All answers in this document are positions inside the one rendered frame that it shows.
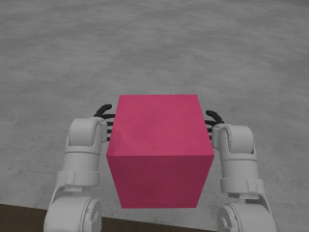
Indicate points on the right robot hand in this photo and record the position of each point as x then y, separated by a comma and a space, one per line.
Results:
216, 117

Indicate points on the carton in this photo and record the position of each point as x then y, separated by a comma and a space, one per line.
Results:
159, 151

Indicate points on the robot left upper arm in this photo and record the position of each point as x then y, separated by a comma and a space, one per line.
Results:
69, 213

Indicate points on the left robot forearm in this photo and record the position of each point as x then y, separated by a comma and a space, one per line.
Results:
81, 159

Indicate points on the left robot hand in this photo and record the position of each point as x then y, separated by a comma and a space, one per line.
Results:
105, 116

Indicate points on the right robot forearm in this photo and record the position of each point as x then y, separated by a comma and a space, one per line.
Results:
240, 174

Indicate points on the robot right upper arm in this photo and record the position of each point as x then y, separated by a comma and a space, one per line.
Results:
244, 217

